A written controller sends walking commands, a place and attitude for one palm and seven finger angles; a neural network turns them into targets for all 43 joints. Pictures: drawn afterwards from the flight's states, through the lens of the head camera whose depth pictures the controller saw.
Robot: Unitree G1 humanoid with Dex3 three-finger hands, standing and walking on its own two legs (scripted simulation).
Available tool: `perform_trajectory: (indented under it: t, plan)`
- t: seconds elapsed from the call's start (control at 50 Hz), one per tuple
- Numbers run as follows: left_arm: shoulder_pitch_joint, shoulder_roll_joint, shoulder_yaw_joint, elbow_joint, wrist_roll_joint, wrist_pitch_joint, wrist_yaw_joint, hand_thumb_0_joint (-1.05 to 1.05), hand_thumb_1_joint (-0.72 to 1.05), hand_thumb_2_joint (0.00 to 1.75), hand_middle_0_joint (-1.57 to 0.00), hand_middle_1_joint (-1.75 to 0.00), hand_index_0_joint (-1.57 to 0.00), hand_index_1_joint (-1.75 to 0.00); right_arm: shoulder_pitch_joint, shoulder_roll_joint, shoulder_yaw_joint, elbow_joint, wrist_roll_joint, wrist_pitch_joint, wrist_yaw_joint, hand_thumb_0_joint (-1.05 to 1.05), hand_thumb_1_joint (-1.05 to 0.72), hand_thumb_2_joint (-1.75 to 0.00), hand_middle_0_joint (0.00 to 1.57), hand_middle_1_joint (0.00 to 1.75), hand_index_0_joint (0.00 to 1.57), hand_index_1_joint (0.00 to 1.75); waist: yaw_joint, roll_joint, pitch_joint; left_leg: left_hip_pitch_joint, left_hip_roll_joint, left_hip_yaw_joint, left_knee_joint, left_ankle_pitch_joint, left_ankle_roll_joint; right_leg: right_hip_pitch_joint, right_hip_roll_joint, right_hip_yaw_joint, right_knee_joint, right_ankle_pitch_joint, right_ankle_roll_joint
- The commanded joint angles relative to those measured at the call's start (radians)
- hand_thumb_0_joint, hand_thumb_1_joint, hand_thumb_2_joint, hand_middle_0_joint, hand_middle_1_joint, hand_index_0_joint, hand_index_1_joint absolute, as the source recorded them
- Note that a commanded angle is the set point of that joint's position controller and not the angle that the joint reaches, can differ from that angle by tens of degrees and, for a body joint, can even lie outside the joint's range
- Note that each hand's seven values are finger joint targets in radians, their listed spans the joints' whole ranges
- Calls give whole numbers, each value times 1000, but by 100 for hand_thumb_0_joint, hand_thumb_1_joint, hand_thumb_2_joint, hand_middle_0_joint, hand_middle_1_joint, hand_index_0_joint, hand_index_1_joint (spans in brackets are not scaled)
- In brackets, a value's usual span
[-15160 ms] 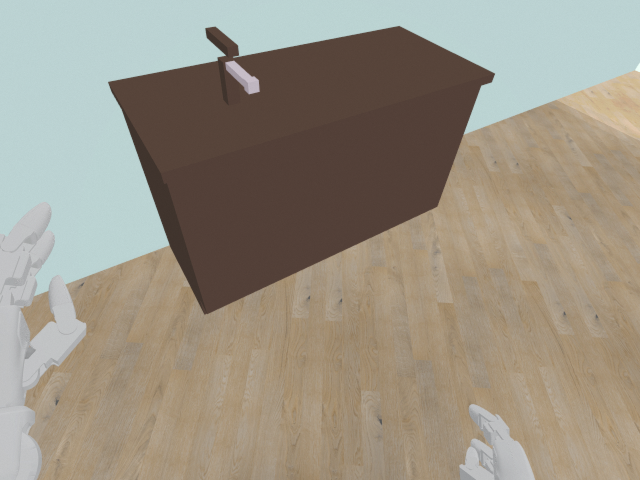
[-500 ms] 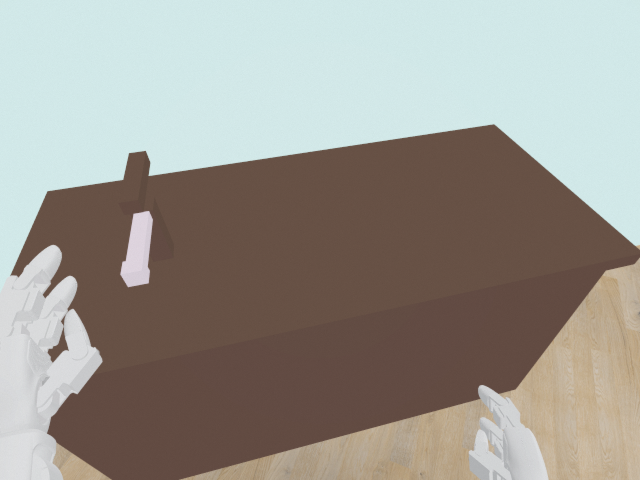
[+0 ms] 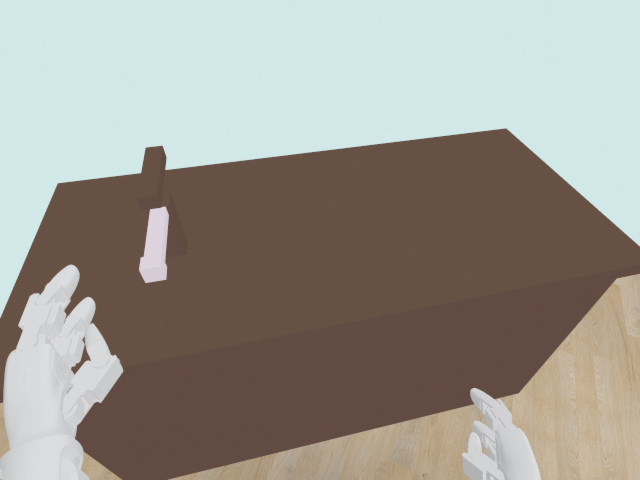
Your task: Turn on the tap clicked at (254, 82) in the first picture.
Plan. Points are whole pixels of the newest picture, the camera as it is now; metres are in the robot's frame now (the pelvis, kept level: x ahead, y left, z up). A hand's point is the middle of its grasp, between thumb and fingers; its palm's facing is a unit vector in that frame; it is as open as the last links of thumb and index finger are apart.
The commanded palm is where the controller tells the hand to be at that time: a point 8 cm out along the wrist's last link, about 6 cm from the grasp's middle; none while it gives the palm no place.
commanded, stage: turn the palm inward beside the body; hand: left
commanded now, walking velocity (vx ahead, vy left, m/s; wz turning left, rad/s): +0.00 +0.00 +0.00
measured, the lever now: (153, 268) +0.35 +0.29 +0.07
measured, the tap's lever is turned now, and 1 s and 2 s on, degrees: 0 0 0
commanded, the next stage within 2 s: reach beside the lever's end, fingers flat in 0.44 s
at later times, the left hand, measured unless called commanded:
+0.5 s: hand (123, 364) +0.18 +0.22 +0.13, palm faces +0.52 -0.85 -0.09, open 7.4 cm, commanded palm +0.13 +0.26 +0.14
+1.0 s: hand (126, 333) +0.22 +0.24 +0.12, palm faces +0.54 -0.84 -0.10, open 7.4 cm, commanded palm +0.17 +0.29 +0.12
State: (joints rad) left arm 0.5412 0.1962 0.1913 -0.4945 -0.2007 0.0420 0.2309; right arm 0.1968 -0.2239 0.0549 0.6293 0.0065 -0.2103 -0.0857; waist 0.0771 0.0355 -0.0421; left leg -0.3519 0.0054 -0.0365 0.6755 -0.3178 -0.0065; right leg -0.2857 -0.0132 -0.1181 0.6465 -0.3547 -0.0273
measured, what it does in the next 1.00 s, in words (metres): stands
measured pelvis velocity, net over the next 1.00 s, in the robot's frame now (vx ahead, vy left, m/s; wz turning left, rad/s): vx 0.00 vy -0.02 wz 0.00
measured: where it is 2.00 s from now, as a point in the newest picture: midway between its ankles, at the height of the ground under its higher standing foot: outside the picture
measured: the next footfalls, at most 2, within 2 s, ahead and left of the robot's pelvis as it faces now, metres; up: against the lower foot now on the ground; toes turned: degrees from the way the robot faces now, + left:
none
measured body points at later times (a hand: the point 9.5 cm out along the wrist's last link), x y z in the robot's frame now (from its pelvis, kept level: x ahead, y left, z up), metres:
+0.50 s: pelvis +0.00 -0.01 +0.00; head -0.02 -0.03 +0.45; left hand +0.15 +0.26 +0.14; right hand +0.21 -0.22 -0.07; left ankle +0.03 +0.12 -0.72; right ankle +0.00 -0.10 -0.72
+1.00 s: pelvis +0.00 -0.02 +0.00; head +0.00 -0.03 +0.45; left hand +0.19 +0.29 +0.12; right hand +0.20 -0.25 -0.08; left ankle +0.03 +0.12 -0.72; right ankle +0.00 -0.10 -0.72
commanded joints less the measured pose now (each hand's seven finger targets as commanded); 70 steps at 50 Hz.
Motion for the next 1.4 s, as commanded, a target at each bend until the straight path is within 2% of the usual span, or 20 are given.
perform_trajectory:
  t: [0.0,0.1,0.14,0.22,0.24,0.42,0.44,0.5,0.58,0.62,0.68,0.72,0.86,1.02,1.1,1.16,1.2,1.22,1.32,1.38]
  plan:
    - [-80,112,82,-249,6,-82,11,0,90,90,-20,-30,-20,-30,-146,-111,-49,-168,-2,-58,-6,0,-90,-90,20,30,20,30,-6,26,-89,74,-2,-23,-109,152,19,-33,4,28,-111,143,2]
    - [-70,107,73,-226,1,-55,-1,0,90,90,-20,-30,-20,-30,-148,-114,-49,-169,1,-47,-7,0,-90,-90,20,30,20,30,-4,-6,-72,66,-2,-20,-115,154,19,-19,2,30,-123,153,3]
    - [-74,92,60,-234,4,-41,-5,0,90,90,-20,-30,-20,-30,-158,-107,-46,-172,6,-40,-9,0,-90,-90,20,30,20,30,-4,24,-60,73,-4,-16,-122,145,19,-19,0,33,-130,145,1]
    - [-77,134,103,-227,6,-33,6,0,90,90,-20,-30,-20,-30,-158,-110,-45,-169,5,-34,-12,0,-90,-90,20,30,20,30,5,7,-42,66,-6,-17,-128,129,21,-17,2,37,-147,130,3]
    - [-92,104,72,-233,5,-37,5,0,90,90,-20,-30,-20,-30,-163,-105,-43,-175,5,-34,-12,0,-90,-90,20,30,20,30,-4,-19,-36,67,-6,-19,-128,118,22,-24,1,34,-145,119,6]
    - [-82,124,88,-225,11,-64,10,0,90,90,-20,-30,-20,-30,-161,-107,-46,-166,3,-39,-7,0,-90,-90,20,30,20,30,-2,24,-55,76,-14,-6,-110,117,26,-16,-1,54,-163,122,6]
    - [-91,95,57,-227,8,-65,7,0,90,90,-20,-30,-20,-30,-166,-102,-44,-170,4,-39,-8,0,-90,-90,20,30,20,30,-10,14,-49,78,-13,-6,-111,105,26,-23,-2,51,-164,110,8]
    - [-88,111,68,-221,7,-64,4,0,90,90,-20,-30,-20,-30,-163,-108,-45,-171,1,-43,-9,0,-90,-90,20,30,20,30,-7,8,-44,73,-16,-4,-108,94,29,-23,-3,59,-173,103,9]
    - [-111,136,112,-165,-1,-63,8,0,90,90,-20,-30,-20,-30,-162,-110,-49,-160,1,-37,-16,0,-90,-90,20,30,20,30,-10,-67,-36,62,-17,-1,-101,100,33,-19,-4,70,-186,113,17]
    - [-123,165,154,-132,-4,-65,8,0,90,90,-20,-30,-20,-30,-160,-109,-52,-147,5,-31,-19,0,-90,-90,20,30,20,30,-3,-34,-25,62,-18,2,-102,108,31,-14,-4,75,-193,119,15]
    - [-190,135,122,-112,-6,-83,6,0,90,90,-20,-30,-20,-30,-171,-104,-49,-147,3,-36,-18,0,-90,-90,20,30,20,30,-15,-3,-23,68,-22,4,-99,91,30,-33,-7,81,-194,98,17]
    - [-232,176,159,-83,-5,-93,1,0,90,90,-20,-30,-20,-30,-164,-109,-51,-129,5,-37,-21,0,-90,-90,20,30,20,30,-18,16,-27,69,-22,4,-101,95,29,-26,-7,88,-199,102,15]
    - [-275,188,181,11,-22,-112,-28,0,90,90,-20,-30,-20,-30,-159,-113,-58,-120,6,-41,-25,0,-90,-90,20,30,20,30,-20,-26,-74,62,-25,10,-98,125,30,3,-9,96,-184,163,22]
    - [-253,216,239,62,-24,-115,-30,0,90,90,-20,-29,-20,-29,-140,-121,-70,-121,7,-29,-16,0,-90,-90,20,30,20,30,-3,-4,-122,74,-22,14,-103,225,25,45,-3,72,-148,304,15]
    - [-277,200,222,74,-25,-147,-32,0,90,90,-19,-28,-19,-28,-128,-127,-75,-121,4,-26,-8,0,-90,-90,20,30,20,30,-19,-32,-112,64,-18,11,-95,228,25,21,2,64,-133,307,16]
    - [-293,185,205,71,-16,-174,-32,0,90,90,-19,-27,-19,-27,-131,-125,-76,-121,4,-27,-5,0,-90,-90,20,30,20,30,-22,18,-113,70,-17,10,-95,219,21,3,3,58,-123,277,10]
    - [-352,195,203,92,-17,-184,-32,0,90,90,-19,-27,-19,-27,-130,-129,-74,-112,4,-29,-7,0,-90,-90,20,30,20,30,-37,-6,-93,57,-18,3,-96,185,23,-20,5,59,-128,237,11]
    - [-365,209,217,86,-9,-191,-31,0,90,90,-19,-26,-19,-26,-139,-128,-74,-107,5,-27,-10,0,-90,-90,20,30,20,30,-32,28,-89,63,-17,3,-99,187,22,-21,5,60,-129,229,7]
    - [-406,211,209,134,-3,-193,-36,0,90,90,-18,-25,-18,-25,-137,-133,-72,-103,2,-24,-12,0,-90,-90,20,30,20,30,-34,29,-129,59,-21,-7,-99,169,20,-23,7,57,-118,205,4]
    - [-462,181,166,167,4,-191,-35,0,90,90,-18,-24,-18,-24,-138,-134,-69,-101,3,-19,-10,0,-90,-90,20,30,20,30,-47,29,-127,62,-18,-14,-101,156,16,-41,11,50,-110,185,2]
